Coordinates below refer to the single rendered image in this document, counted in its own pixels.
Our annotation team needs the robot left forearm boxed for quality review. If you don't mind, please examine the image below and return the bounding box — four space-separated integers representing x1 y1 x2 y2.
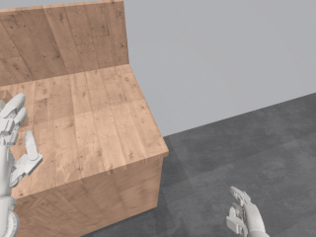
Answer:
0 196 20 237

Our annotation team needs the robot left hand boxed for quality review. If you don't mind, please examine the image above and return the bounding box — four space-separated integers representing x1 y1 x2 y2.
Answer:
0 93 43 198

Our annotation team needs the robot right hand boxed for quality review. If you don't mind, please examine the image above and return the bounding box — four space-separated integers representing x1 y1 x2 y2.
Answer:
226 187 266 237

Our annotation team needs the counter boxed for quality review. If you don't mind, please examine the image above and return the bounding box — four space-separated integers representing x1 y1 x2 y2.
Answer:
0 0 169 237

